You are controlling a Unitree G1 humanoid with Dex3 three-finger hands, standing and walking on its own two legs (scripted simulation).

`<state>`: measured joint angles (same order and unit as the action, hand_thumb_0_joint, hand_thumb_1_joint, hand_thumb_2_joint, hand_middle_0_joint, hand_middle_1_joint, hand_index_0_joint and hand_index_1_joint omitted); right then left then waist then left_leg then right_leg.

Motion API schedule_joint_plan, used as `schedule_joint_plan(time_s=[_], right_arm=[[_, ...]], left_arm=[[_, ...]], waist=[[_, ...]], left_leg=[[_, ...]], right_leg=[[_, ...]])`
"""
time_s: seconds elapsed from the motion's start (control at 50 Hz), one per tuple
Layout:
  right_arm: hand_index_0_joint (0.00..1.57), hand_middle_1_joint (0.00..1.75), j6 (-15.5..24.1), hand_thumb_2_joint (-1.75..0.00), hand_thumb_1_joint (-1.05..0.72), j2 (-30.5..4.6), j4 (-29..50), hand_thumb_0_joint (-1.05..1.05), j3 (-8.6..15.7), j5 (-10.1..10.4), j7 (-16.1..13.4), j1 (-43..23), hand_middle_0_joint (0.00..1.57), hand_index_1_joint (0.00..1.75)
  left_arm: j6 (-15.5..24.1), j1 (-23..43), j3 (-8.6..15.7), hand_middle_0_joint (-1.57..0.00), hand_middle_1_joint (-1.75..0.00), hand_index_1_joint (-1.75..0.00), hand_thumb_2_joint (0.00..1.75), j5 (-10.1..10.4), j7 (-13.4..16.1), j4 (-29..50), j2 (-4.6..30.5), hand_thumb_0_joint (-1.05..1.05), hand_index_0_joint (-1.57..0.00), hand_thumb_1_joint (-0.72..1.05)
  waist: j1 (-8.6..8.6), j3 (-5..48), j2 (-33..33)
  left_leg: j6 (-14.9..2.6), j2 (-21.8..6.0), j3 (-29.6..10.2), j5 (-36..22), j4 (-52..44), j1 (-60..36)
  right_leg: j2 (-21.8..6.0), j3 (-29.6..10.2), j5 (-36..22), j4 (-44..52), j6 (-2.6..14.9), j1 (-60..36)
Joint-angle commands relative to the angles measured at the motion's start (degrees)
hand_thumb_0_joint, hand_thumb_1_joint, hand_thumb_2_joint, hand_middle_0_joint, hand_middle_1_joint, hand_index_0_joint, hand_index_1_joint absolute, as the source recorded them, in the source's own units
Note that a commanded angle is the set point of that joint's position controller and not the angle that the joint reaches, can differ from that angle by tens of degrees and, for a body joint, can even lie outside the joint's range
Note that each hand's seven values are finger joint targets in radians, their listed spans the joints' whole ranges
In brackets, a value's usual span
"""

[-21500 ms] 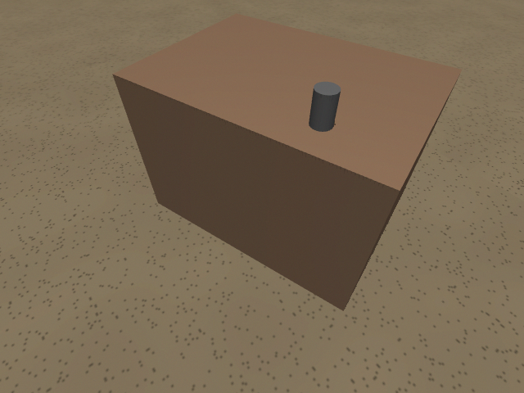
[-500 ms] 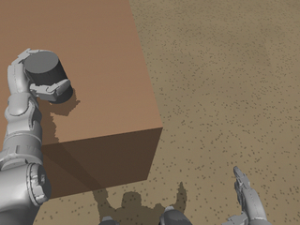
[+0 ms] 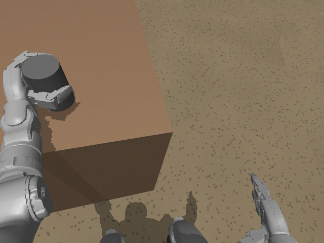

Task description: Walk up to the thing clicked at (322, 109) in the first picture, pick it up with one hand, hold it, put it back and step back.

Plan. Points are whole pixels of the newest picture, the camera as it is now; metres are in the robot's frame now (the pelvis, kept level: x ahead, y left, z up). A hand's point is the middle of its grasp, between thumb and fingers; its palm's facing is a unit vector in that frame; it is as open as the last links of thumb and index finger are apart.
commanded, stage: lower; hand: left
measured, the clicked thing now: (51, 85) +0.51 +0.19 +0.07
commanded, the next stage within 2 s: loosen in 0.08 s
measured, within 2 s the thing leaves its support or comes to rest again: neither
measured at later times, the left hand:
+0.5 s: hand (52, 85) +0.51 +0.19 +0.07, palm faces +0.15 -0.99 +0.00, open 11.9 cm
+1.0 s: hand (26, 67) +0.52 +0.23 +0.12, palm faces +0.22 -0.98 +0.00, open 17.5 cm
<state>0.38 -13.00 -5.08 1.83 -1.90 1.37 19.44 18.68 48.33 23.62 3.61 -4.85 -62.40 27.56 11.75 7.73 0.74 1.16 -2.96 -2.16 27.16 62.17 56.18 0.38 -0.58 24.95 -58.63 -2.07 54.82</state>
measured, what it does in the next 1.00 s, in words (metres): stands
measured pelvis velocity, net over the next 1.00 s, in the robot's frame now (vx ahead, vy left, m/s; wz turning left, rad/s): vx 0.01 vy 0.00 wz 0.00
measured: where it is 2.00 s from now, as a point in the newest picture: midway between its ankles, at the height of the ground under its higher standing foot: outside the picture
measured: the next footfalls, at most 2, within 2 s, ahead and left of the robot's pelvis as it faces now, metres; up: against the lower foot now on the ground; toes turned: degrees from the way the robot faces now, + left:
none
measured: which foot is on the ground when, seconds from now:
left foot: down 0.00-1.00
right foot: down 0.00-1.00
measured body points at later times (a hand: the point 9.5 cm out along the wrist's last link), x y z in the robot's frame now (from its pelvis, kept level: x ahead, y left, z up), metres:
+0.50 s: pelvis +0.00 +0.00 -0.01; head +0.12 +0.03 +0.42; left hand +0.50 +0.25 +0.07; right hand +0.15 -0.26 -0.02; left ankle +0.02 +0.13 -0.66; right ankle +0.03 -0.15 -0.66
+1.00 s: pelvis +0.01 +0.00 +0.01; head +0.12 +0.03 +0.44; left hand +0.50 +0.28 +0.12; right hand +0.17 -0.27 +0.00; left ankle +0.02 +0.13 -0.66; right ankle +0.03 -0.15 -0.66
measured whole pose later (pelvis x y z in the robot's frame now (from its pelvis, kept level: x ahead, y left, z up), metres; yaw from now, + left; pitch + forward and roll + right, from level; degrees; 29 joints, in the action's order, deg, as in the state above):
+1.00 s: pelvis +0.01 +0.00 +0.01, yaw +0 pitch +20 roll -2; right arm -2.8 -14.4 -2.3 3.4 -1.1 0.8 20.8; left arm 15.6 47.8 25.7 4.1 -3.9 -56.9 29.4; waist 11.0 8.0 0.3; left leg 1.1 -2.9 -1.9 27.9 61.0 53.0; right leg 0.2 -0.8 25.7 -57.4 -2.2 51.7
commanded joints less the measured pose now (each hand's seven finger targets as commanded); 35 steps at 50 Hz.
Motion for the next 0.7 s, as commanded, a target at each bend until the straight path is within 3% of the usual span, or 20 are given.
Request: schedule_joint_plan(time_s=[0.0,0.04,0.1,0.12,0.14,0.16,0.18,0.24,0.32,0.36,0.38,0.4,0.48,0.5,0.52,0.54,0.58,0.62,0.66,0.68], right_arm=[[0.05,0.05,2.96,-0.06,0.51,-9.18,11.34,0.0,5.41,-0.27,-1.05,0.38,0.05,0.05],[0.05,0.05,2.92,-0.06,0.51,-8.67,11.34,0.0,5.15,-0.29,-0.99,0.84,0.05,0.05],[0.05,0.05,2.6,-0.06,0.5,-8.98,10.83,0.0,5.21,-0.25,-1.07,1.54,0.05,0.05],[0.05,0.05,2.64,-0.06,0.5,-8.8,13.15,0.0,4.59,-0.32,-0.91,0.58,0.05,0.05],[0.05,0.05,2.63,-0.06,0.51,-8.47,12.83,0.0,4.59,-0.25,-0.9,1.08,0.05,0.05],[0.05,0.05,2.37,-0.06,0.51,-9.3,11.25,0.0,5.6,-0.37,-1.01,2.39,0.05,0.05],[0.05,0.05,2.26,-0.05,0.51,-8.92,9.98,0.0,5.19,-0.43,-0.84,2.83,0.05,0.05],[0.05,0.05,2.46,-0.05,0.51,-8.75,12.77,0.0,5.01,-0.25,-0.75,1.6,0.05,0.05],[0.05,0.05,2.43,-0.05,0.5,-8.86,12.43,0.0,5.43,-0.21,-0.85,2.44,0.05,0.05],[0.05,0.05,2.4,-0.05,0.5,-9.59,12.75,0.0,5.74,-0.38,-0.84,2.28,0.05,0.05],[0.05,0.05,2.46,-0.05,0.5,-9.05,12.97,0.0,5.49,-0.35,-0.81,2.03,0.05,0.05],[0.05,0.05,2.23,-0.05,0.5,-9.36,13.11,0.0,5.63,-0.39,-0.9,2.02,0.05,0.05],[0.05,0.05,2.26,-0.05,0.51,-9.32,13.15,0.0,5.83,-0.2,-1.09,2.8,0.05,0.05],[0.05,0.05,2.12,-0.06,0.51,-9.44,12.25,0.0,5.74,-0.38,-1.01,2.88,0.05,0.05],[0.05,0.05,2.16,-0.06,0.51,-8.24,12.61,0.0,4.86,-0.37,-0.95,3.04,0.05,0.05],[0.05,0.05,2.19,-0.06,0.5,-8.11,13.2,0.0,4.99,-0.22,-1.1,2.38,0.05,0.05],[0.05,0.05,1.92,-0.06,0.51,-9.44,11.84,0.0,6.07,-0.18,-1.08,2.86,0.05,0.05],[0.05,0.05,1.79,-0.06,0.51,-9.18,12.38,0.0,5.31,-0.41,-0.9,1.45,0.05,0.05],[0.05,0.05,1.58,-0.06,0.51,-9.14,12.62,0.0,5.43,-0.42,-0.91,2.0,0.05,0.05],[0.05,0.05,1.47,-0.06,0.51,-8.58,12.99,0.0,5.1,-0.28,-0.8,1.86,0.05,0.05]], left_arm=[[4.86,26.09,1.37,-1.22,-1.36,-1.37,1.21,-0.18,0.67,12.81,14.89,0.0,-1.23,0.08],[5.04,26.44,0.54,-1.23,-1.36,-1.37,1.21,-0.02,0.67,12.27,12.82,0.0,-1.24,0.08],[4.87,24.51,0.66,-1.24,-1.37,-1.38,1.22,-0.76,0.81,9.82,13.7,0.0,-1.25,0.07],[4.66,23.66,-0.14,-1.23,-1.36,-1.37,1.21,-0.67,0.82,8.79,11.48,0.0,-1.24,0.06],[4.91,24.92,-0.28,-1.23,-1.36,-1.37,1.21,-0.5,0.83,10.87,11.75,0.0,-1.24,0.05],[4.63,23.05,-0.54,-1.23,-1.36,-1.37,1.21,-0.38,0.7,7.62,10.34,0.0,-1.24,0.06],[4.83,23.6,-0.23,-1.29,-1.33,-1.33,1.14,-0.46,0.75,9.38,11.14,0.0,-1.31,0.1],[5.25,25.98,0.01,-1.1,-1.09,-1.09,0.9,0.42,0.86,12.02,11.35,0.0,-1.14,-0.12],[5.27,24.71,0.01,-0.93,-0.85,-0.82,0.58,0.38,1.0,10.91,11.23,0.0,-0.96,-0.29],[4.9,24.6,-0.41,-0.77,-0.69,-0.67,0.43,-0.07,1.11,10.02,10.55,0.0,-0.8,-0.45],[5.4,27.04,-0.48,-0.69,-0.61,-0.59,0.36,0.1,1.16,14.11,11.12,0.0,-0.72,-0.53],[5.23,26.3,-0.02,-0.62,-0.55,-0.54,0.31,0.03,1.12,12.18,11.5,0.0,-0.64,-0.59],[5.28,24.91,1.85,-0.44,-0.36,-0.35,0.18,0.42,1.71,12.15,13.84,0.0,-0.44,-0.61],[5.17,23.75,1.35,-0.39,-0.31,-0.31,0.17,0.31,1.56,11.62,12.97,0.0,-0.39,-0.61],[5.84,27.34,0.54,-0.34,-0.27,-0.27,0.14,0.39,1.54,17.0,12.89,0.0,-0.34,-0.61],[5.9,27.99,0.22,-0.31,-0.24,-0.24,0.12,0.41,1.42,17.09,12.57,0.0,-0.31,-0.61],[5.23,23.58,0.85,-0.25,-0.18,-0.18,0.09,0.43,1.46,13.37,12.32,0.0,-0.24,-0.61],[4.83,22.25,-0.48,-0.18,-0.11,-0.12,0.05,0.32,1.16,11.46,9.99,0.0,-0.17,-0.61],[5.6,25.68,0.96,-0.13,-0.06,-0.07,0.02,0.45,1.45,15.65,12.7,0.0,-0.13,-0.61],[5.64,25.91,0.56,-0.12,-0.06,-0.07,0.02,0.5,1.56,16.6,12.44,0.0,-0.12,-0.61]], waist=[[0.54,28.88,8.19],[0.92,29.42,8.09],[1.18,28.16,7.33],[1.18,27.91,6.37],[0.94,28.7,7.14],[1.67,27.97,7.07],[0.87,26.34,8.69],[0.98,28.1,7.79],[1.03,27.3,7.12],[1.49,26.5,7.75],[1.09,28.47,9.18],[0.88,28.68,8.8],[0.26,28.34,6.26],[0.16,28.36,7.55],[0.09,30.49,9.53],[0.35,31.94,8.97],[-0.22,30.42,8.67],[-0.04,29.52,9.22],[-0.08,31.76,9.19],[-0.63,31.77,9.4]], left_leg=[[-1.81,1.07,0.95,-17.9,-5.93,-18.39],[-1.86,0.97,0.8,-18.14,-5.69,-18.83],[-2.0,1.09,0.87,-17.69,-5.31,-16.63],[-1.85,1.01,0.6,-17.03,-5.7,-16.29],[-1.88,1.1,0.75,-17.1,-5.53,-17.03],[-1.63,0.77,0.43,-18.32,-5.28,-18.43],[-1.27,0.73,0.21,-17.76,-5.54,-17.79],[-1.46,0.92,0.42,-16.57,-5.55,-17.41],[-1.72,1.08,0.71,-15.65,-5.29,-16.43],[-1.43,0.89,0.38,-14.92,-5.63,-16.96],[-1.31,0.88,0.33,-15.48,-5.64,-18.19],[-1.18,0.77,0.14,-16.12,-5.63,-18.92],[-1.8,1.47,1.02,-14.34,-5.43,-15.37],[-1.66,1.36,0.98,-15.08,-5.28,-15.9],[-1.59,1.33,1.0,-17.02,-4.88,-18.33],[-1.7,1.34,1.02,-18.24,-4.52,-18.99],[-1.35,1.11,0.66,-22.12,-4.4,-18.77],[-1.01,0.63,0.06,-24.15,-4.39,-20.45],[-1.2,0.85,0.32,-23.92,-4.28,-20.01],[-1.15,0.99,0.43,-23.88,-4.61,-20.21]], right_leg=[[1.06,1.75,-17.21,5.55,2.72,-12.85],[1.17,1.86,-17.11,5.36,2.75,-12.09],[1.1,1.64,-17.52,5.08,2.62,-11.85],[1.27,2.04,-16.44,4.96,2.84,-11.67],[1.21,1.88,-16.65,5.02,2.68,-12.13],[1.42,2.34,-16.63,4.72,2.89,-9.83],[1.48,2.56,-15.16,4.48,3.2,-7.99],[1.43,2.43,-15.2,4.51,2.95,-10.41],[1.34,2.12,-14.93,4.43,2.75,-10.33],[1.47,2.37,-13.53,4.41,3.06,-8.45],[1.4,2.36,-13.81,4.22,3.17,-8.69],[1.55,2.62,-13.85,4.16,3.19,-8.37],[1.22,1.8,-14.68,4.59,2.49,-12.66],[1.17,1.7,-14.71,4.48,2.66,-11.59],[1.17,1.68,-16.2,4.24,2.67,-11.67],[1.12,1.58,-17.43,4.12,2.57,-12.52],[1.23,2.05,-19.75,3.41,2.9,-12.2],[1.49,2.48,-19.66,3.42,3.14,-10.23],[1.28,2.2,-20.76,3.48,2.96,-12.31],[1.26,2.25,-20.81,3.44,2.93,-13.12]])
